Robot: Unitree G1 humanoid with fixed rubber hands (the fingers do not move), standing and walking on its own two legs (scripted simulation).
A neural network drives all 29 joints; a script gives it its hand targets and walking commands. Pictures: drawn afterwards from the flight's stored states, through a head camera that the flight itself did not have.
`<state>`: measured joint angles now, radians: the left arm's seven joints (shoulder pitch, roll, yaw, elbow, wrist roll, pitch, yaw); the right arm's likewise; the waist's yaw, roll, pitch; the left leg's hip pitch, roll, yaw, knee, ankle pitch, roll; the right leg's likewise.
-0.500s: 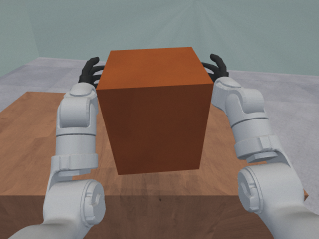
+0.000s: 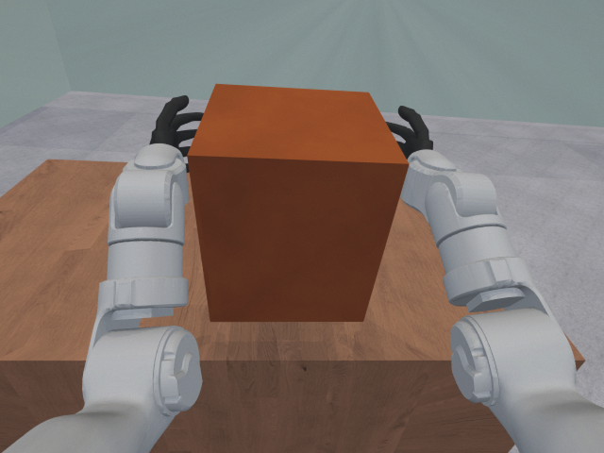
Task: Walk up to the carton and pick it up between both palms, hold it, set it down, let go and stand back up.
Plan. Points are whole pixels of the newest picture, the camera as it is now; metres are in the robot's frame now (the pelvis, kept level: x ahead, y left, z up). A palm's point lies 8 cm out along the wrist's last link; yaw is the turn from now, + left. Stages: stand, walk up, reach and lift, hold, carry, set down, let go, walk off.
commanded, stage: hold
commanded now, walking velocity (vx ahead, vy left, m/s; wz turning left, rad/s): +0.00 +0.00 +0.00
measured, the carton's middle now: (290, 205) +0.39 +0.01 +0.21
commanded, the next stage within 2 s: none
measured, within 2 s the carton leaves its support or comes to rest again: neither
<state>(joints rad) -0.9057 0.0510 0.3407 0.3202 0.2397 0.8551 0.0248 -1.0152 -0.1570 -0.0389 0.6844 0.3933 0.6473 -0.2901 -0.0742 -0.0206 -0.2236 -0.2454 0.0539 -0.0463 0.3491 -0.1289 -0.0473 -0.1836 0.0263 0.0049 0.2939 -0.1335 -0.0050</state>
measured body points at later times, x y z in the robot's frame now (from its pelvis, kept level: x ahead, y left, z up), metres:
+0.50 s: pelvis +0.00 +0.00 +0.00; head -0.09 +0.02 +0.44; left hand +0.37 +0.17 +0.30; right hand +0.38 -0.14 +0.30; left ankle +0.03 +0.15 -0.75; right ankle +0.01 -0.12 -0.75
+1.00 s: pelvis +0.01 +0.00 +0.00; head -0.08 +0.02 +0.44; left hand +0.38 +0.17 +0.29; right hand +0.38 -0.14 +0.31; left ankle +0.03 +0.15 -0.75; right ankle +0.01 -0.12 -0.75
